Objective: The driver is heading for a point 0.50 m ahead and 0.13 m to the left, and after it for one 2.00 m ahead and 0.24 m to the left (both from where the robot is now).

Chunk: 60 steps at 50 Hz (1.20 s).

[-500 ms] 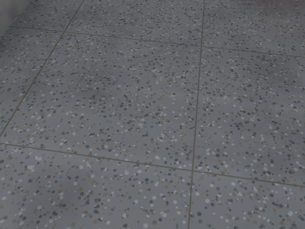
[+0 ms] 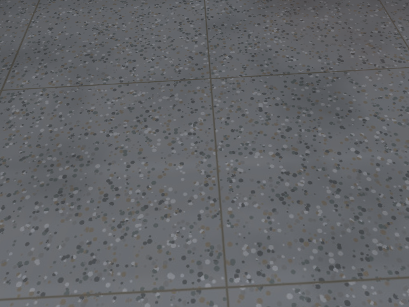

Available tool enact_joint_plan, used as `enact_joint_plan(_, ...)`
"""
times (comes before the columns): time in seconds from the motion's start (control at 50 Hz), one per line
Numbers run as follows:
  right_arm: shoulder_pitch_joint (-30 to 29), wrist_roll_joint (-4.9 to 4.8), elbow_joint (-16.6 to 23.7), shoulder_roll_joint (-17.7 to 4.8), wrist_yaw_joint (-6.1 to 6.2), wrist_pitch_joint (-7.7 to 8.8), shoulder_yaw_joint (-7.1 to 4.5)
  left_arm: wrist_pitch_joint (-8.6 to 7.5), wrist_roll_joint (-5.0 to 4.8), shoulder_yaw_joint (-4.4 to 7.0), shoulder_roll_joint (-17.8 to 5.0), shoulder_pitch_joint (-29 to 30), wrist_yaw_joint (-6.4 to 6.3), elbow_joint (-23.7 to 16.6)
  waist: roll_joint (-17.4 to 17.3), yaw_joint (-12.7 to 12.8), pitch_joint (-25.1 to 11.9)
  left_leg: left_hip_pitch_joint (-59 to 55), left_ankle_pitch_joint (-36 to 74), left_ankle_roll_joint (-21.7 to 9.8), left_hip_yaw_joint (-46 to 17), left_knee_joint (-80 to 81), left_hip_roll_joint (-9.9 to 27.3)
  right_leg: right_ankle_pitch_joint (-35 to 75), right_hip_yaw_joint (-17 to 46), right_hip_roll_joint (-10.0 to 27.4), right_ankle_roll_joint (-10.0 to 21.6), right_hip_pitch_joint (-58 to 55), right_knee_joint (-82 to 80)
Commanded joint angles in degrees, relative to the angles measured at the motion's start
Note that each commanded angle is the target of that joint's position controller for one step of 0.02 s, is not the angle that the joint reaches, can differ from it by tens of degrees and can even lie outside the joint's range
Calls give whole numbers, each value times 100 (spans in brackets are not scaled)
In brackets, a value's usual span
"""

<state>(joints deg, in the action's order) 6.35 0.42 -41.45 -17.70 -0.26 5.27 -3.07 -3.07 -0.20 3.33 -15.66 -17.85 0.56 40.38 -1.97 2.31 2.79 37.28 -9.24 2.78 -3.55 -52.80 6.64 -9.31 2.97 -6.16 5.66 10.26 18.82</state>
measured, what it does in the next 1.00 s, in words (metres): walks ahead: left foot, then right foot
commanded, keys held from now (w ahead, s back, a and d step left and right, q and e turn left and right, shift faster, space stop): w+q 0.44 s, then q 0.18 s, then e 0.38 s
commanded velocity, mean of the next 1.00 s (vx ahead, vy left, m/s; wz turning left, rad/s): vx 0.33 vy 0.00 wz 0.18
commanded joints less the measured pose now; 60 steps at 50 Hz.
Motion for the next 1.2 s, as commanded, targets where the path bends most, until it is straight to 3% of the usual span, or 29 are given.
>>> enact_joint_plan(0.02, -90, -46, 215, -227, -37, -1, -6, -133, 2, 203, -873, 122, -73, -289, 567, 11, -269, -332, 1262, 40, 192, 1001, -25, 1460, 559, 1316, 765, 64, -809)
enact_joint_plan(0.1, -638, -158, 354, -265, -135, 35, 19, -173, 8, 208, -989, -161, -44, -15, 552, 291, 22, -252, 1863, -169, 229, 1793, -140, 798, 477, 1611, 671, -390, -959)
enact_joint_plan(0.2, -833, -172, 561, -316, -322, 58, 14, -67, -13, 258, -1058, -274, -83, 266, 510, 267, 148, 262, 809, -573, 214, 2156, -331, 1866, 247, 2040, 506, -1602, -497)
enact_joint_plan(0.24, -373, -142, 495, -464, -340, 36, -64, -10, -1, 284, -1156, -97, -130, 234, 653, -15, -236, -507, 344, -768, 517, 2164, -646, 3706, -3, 1960, 333, -1711, 154)
enact_joint_plan(0.28, 1025, -116, 175, -902, -265, -6, -312, 63, 22, 233, -1094, 48, -214, 132, 468, -754, -1134, -2685, 677, -1115, 498, 2304, -867, 4560, -468, 1553, -7, -961, 2162)
enact_joint_plan(0.3, 1726, -76, 158, -1496, -201, -29, -463, -25, 122, 96, -733, -355, -217, -107, -542, -751, -1901, -4813, 637, -1932, -1758, 2306, 493, 2296, -696, 940, -411, 1046, 4331)
enact_joint_plan(0.32, 1832, -190, 112, -1296, -218, -31, -408, -180, 136, -28, -441, -486, -136, -97, -1359, -653, -2403, -5931, -208, -2662, -4213, 3247, 1252, -2137, -60, 4, -664, 2680, 5712)
enact_joint_plan(0.34, 1725, -205, 134, -940, -200, -53, -299, -343, -50, 51, -885, -103, -25, -186, -794, -846, -1957, -5762, -1003, -2360, -3870, 3478, 1122, -2017, 519, 423, -548, 3339, 6019)
enact_joint_plan(0.36, 1455, -160, 220, -814, -167, -76, -271, -437, -169, 41, -924, 388, 21, -341, -377, -827, -1302, -5045, -953, -2142, -3125, 3550, 917, -1590, 415, 681, -471, 3472, 5794)
enact_joint_plan(0.38, 1145, -123, 275, -746, -155, -93, -242, -483, -78, 34, -876, 628, 13, -406, 129, -629, -752, -4174, -446, -2005, -2612, 3669, 704, -1272, 316, 887, -461, 3363, 5220)
enact_joint_plan(0.4, 924, -90, 348, -603, -133, -90, -188, -461, 63, 85, -924, 678, -23, -407, 206, -457, -548, -3608, 122, -1919, -2247, 3791, 511, -1032, 299, 1054, -503, 3035, 4718)
enact_joint_plan(0.5, 712, -54, 418, -873, 17, -138, -266, -240, 159, 34, -638, 600, -119, -469, -71, -133, -300, -2279, 3021, -1920, -1232, 3828, 79, -525, -36, 913, -984, 2304, 3387)
enact_joint_plan(0.56, 925, -160, 289, -942, 135, -294, -319, -229, 144, -30, -449, 1079, -122, -533, -218, -347, -554, -2001, 3178, -1458, -811, 3475, -380, 801, -141, 520, -1065, 1631, 2154)
enact_joint_plan(0.62, 1169, -198, 190, -888, 218, -461, -322, -216, 56, -9, -495, 1526, -65, -648, -348, -511, -662, -2293, 2401, -1245, -1226, 3165, -353, 1218, 17, 288, -1026, 1447, 1363)
enact_joint_plan(0.7, 1004, -72, 155, -508, 273, -482, -191, -335, 148, 76, -657, 1036, 38, -420, -432, -266, -841, -3067, 2325, -1058, -1463, 2310, -61, 1567, 113, 556, -624, 1059, 670)
enact_joint_plan(0.72, 1025, -33, 150, -351, 248, -450, -132, -389, 228, 81, -679, 825, 35, -351, -294, -157, -979, -3024, 2328, -892, -1302, 1851, -328, 2358, 100, 700, -443, 466, 316)
enact_joint_plan(0.74, 1377, 96, 190, -135, 219, -393, -46, -416, 325, 94, -945, 647, 15, -387, 413, -297, -1533, -2497, 944, -680, -1025, 884, -742, 4457, 952, 1496, -11, -757, 700)
enact_joint_plan(0.76, 2274, 41, -20, -29, 180, -386, 21, -336, 368, 49, -802, 564, 16, -287, 1533, -551, -2026, -1534, -2217, -257, -666, -307, -1160, 5410, 2302, 2559, 1102, -1844, 874)
enact_joint_plan(0.78, 2250, 52, -64, -466, 146, -428, -34, -259, 130, -10, -496, 485, 58, -234, 1363, -467, -2029, -1251, -2897, -49, -583, -707, -926, 4084, 3030, 2686, 1332, -1614, 593)
enact_joint_plan(0.8, 1670, 8, 10, -689, 154, -519, -116, -185, 13, -30, -461, 634, 91, -250, 957, -315, -1543, -990, -2765, 70, -547, -870, -812, 2663, 2935, 2413, 1155, -1243, 419)
enact_joint_plan(0.84, 978, -3, 146, -742, 217, -710, -191, -22, -15, 63, -809, 985, 107, -354, 605, -267, -847, -706, -2408, 176, -348, -864, -769, 963, 2709, 2032, 829, -427, 74)
enact_joint_plan(0.88, 869, -43, 163, -584, 275, -764, -185, 107, 28, 170, -1044, 1100, 48, -406, 815, -329, -595, -1029, -2165, 150, -215, -224, -794, 359, 2340, 1646, 591, 186, -193)
enact_joint_plan(0.94, 910, -45, 68, -343, 330, -708, -152, 221, 15, 216, -972, 1071, -55, -449, 1047, -326, -839, -1513, -1793, 147, -93, 468, -947, 213, 2104, 1368, 540, 327, -241)
enact_joint_plan(1.04, 664, -58, 117, -325, 258, -579, -155, 381, -53, 308, -983, 1030, -179, -488, 1143, -226, -908, -1902, -1160, 52, -174, 1402, -968, -395, 2386, 1325, 545, 461, -295)
enact_joint_plan(1.1, 908, -65, 24, -365, 161, -453, -196, 506, -124, 330, -979, 1104, -250, -522, 1100, -419, -825, -2615, -376, -173, -13, 2669, -969, -636, 2403, 1114, 294, 799, -63)
enact_joint_plan(1.12, 1013, -25, 20, -566, 166, -432, -258, 525, -135, 299, -871, 973, -265, -507, 879, -437, -816, -3071, -240, -355, -256, 3080, -555, -1072, 2225, 884, 46, 1189, 231)
enact_joint_plan(1.14, 1072, 134, 61, -1090, 196, -450, -370, 505, -112, 240, -638, 1009, -256, -628, -313, -373, -640, -3275, -627, -933, -1528, 3620, 606, -1795, 1406, 276, -305, 2085, 1346)
enact_joint_plan(1.16, 739, 304, 144, -1196, 182, -453, -394, 437, -107, 307, -785, 960, -243, -692, -1410, -280, -461, -2687, 68, -1621, -2574, 3942, 1460, -2452, 576, -233, -561, 2383, 2816)
enact_joint_plan(1.2, 42, 194, 406, -626, 238, -395, -225, 447, -66, 466, -1145, 465, -224, -359, -580, 0, -412, -2575, 821, -1467, -1708, 3636, 1135, -1986, 650, 111, -779, 2291, 4267)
